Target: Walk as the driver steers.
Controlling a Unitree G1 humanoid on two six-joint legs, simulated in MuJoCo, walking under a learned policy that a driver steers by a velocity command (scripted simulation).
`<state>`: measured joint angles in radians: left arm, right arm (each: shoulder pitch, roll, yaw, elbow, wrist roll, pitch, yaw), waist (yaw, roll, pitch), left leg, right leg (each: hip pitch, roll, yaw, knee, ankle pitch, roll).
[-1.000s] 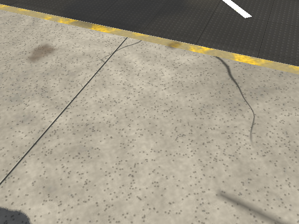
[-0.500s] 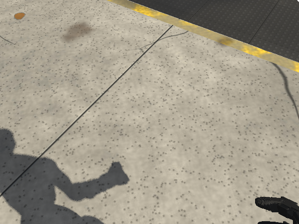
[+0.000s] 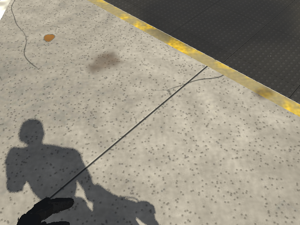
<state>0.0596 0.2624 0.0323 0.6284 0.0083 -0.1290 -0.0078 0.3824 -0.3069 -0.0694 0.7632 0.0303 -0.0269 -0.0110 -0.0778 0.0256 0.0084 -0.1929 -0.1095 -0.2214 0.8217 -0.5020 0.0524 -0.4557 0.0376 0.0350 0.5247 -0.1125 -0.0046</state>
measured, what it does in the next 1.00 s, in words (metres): walks ahead, turning left: left foot, then right foot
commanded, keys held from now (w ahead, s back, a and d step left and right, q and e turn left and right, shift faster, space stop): w+q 1.00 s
